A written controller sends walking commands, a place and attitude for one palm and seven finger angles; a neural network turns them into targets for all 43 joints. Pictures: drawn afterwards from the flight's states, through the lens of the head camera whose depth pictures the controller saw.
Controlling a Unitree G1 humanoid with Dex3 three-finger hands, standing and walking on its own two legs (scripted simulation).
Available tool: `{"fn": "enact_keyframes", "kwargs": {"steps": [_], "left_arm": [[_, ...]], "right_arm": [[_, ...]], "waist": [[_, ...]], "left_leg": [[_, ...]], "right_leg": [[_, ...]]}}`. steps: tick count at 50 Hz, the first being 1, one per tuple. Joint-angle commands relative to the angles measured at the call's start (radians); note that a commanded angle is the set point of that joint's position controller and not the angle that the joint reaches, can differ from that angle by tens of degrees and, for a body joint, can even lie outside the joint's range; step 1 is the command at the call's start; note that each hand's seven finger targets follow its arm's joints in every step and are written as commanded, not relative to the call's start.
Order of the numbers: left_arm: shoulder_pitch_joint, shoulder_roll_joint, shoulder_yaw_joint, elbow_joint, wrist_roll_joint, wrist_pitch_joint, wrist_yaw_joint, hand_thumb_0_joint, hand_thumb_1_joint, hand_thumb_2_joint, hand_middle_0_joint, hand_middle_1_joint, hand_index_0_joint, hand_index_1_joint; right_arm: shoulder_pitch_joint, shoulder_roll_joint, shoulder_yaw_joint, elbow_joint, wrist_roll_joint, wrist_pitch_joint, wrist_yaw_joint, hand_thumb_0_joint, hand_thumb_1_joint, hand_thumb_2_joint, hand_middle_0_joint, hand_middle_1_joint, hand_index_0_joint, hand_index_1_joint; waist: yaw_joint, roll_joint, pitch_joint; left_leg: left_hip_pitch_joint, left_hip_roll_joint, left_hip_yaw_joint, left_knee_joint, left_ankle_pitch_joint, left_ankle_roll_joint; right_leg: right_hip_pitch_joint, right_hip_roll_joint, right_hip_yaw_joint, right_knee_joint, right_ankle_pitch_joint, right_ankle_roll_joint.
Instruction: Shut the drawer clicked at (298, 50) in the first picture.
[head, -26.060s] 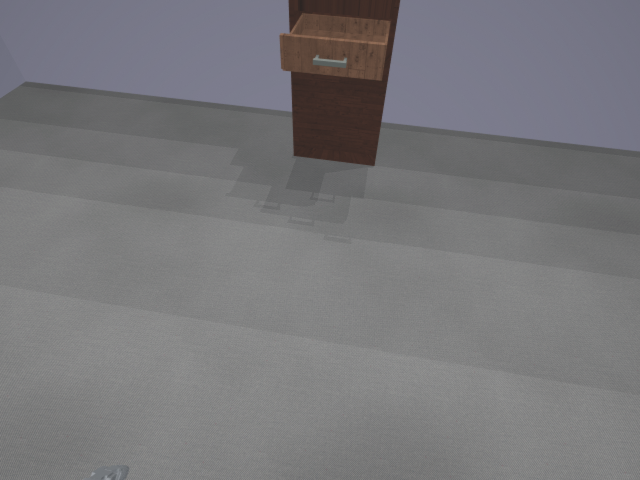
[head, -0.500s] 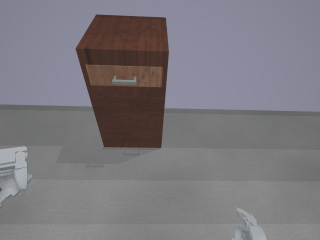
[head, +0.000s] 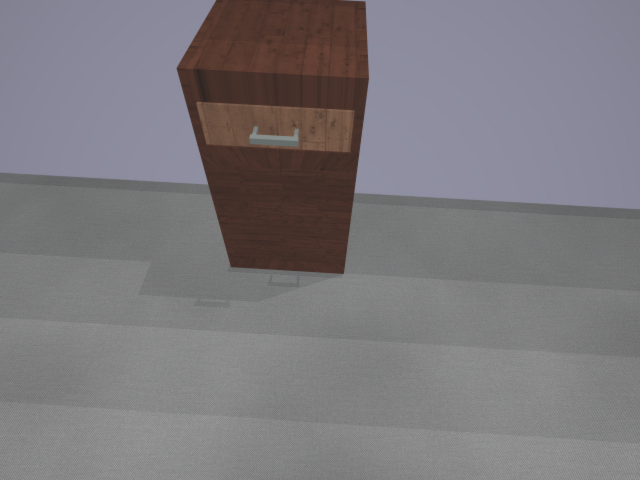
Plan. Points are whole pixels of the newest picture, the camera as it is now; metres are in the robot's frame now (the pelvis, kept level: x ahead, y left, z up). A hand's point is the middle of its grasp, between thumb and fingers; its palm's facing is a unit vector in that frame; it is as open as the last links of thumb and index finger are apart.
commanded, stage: let the arm hang, fingers relaxed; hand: left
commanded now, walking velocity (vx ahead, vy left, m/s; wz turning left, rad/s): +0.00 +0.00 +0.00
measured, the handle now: (275, 135) +0.88 +0.18 -0.13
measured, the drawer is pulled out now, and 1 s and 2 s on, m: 0.00 0.00 0.00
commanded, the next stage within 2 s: look to check the result in 0.60 s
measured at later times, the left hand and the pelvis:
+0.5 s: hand out of the picture +0.01 +0.16 -0.18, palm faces +0.02 -0.98 -0.19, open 7.3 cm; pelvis +0.00 +0.00 +0.00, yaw -1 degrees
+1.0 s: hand out of the picture -0.01 +0.15 -0.17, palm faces +0.03 -0.98 -0.19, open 7.4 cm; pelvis +0.01 -0.02 +0.00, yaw -1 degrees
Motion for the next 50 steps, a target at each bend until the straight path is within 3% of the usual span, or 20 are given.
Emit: {"fn": "enact_keyframes", "kwargs": {"steps": [1,5,13,23,28,50], "left_arm": [[0.000,0.078,0.007,-0.016,-0.004,-0.035,0.006,0.000,0.900,0.900,-0.360,-0.473,-0.360,-0.473],[0.016,0.058,0.006,0.014,-0.004,-0.033,0.012,0.000,0.900,0.900,-0.200,-0.300,-0.200,-0.300],[0.022,0.027,0.013,0.027,-0.002,-0.030,0.019,0.000,0.900,0.900,-0.200,-0.300,-0.200,-0.300],[0.006,0.004,0.022,0.012,-0.001,-0.035,0.022,0.000,0.900,0.900,-0.200,-0.300,-0.200,-0.300],[0.000,0.006,0.028,0.005,-0.002,-0.037,0.021,0.000,0.900,0.900,-0.200,-0.300,-0.200,-0.300],[-0.006,0.008,0.025,0.017,-0.003,-0.042,0.022,0.000,0.900,0.900,-0.200,-0.300,-0.200,-0.300]], "right_arm": [[0.040,-0.099,-0.025,-0.010,0.006,-0.023,-0.012,0.000,-0.900,-0.900,0.200,0.300,0.200,0.300],[0.057,-0.079,-0.025,0.022,0.005,-0.023,-0.014,0.000,-0.900,-0.900,0.200,0.300,0.200,0.300],[0.083,-0.036,-0.026,0.047,0.000,-0.023,-0.016,0.000,-0.900,-0.900,0.200,0.300,0.200,0.300],[0.096,-0.008,-0.031,0.049,-0.003,-0.027,-0.018,0.000,-0.900,-0.900,0.200,0.300,0.200,0.300],[0.103,-0.014,-0.032,0.049,-0.001,-0.031,-0.020,0.000,-0.900,-0.900,0.200,0.300,0.200,0.300],[0.069,-0.034,-0.030,0.054,0.001,-0.033,-0.025,0.000,-0.900,-0.900,0.200,0.300,0.200,0.300]], "waist": [[-0.024,-0.004,-0.032],[-0.022,0.010,-0.001],[-0.018,0.005,0.040],[-0.019,0.024,0.057],[-0.021,0.004,0.020],[-0.025,0.005,0.022]], "left_leg": [[0.095,0.079,-0.072,-0.100,-0.024,0.030],[0.086,0.079,-0.065,-0.111,-0.029,0.029],[0.042,0.070,-0.063,-0.125,-0.072,0.025],[0.039,0.066,-0.052,-0.107,-0.027,0.022],[0.055,0.072,-0.053,-0.098,0.007,0.022],[0.096,0.081,-0.039,-0.081,0.067,0.016]], "right_leg": [[-0.080,-0.092,0.089,-0.132,-0.041,-0.043],[-0.089,-0.090,0.084,-0.130,-0.057,-0.042],[-0.096,-0.085,0.083,-0.122,-0.099,-0.041],[-0.101,-0.086,0.092,-0.120,-0.063,-0.044],[-0.072,-0.084,0.088,-0.112,-0.034,-0.044],[-0.067,-0.087,0.101,-0.132,0.018,-0.044]]}}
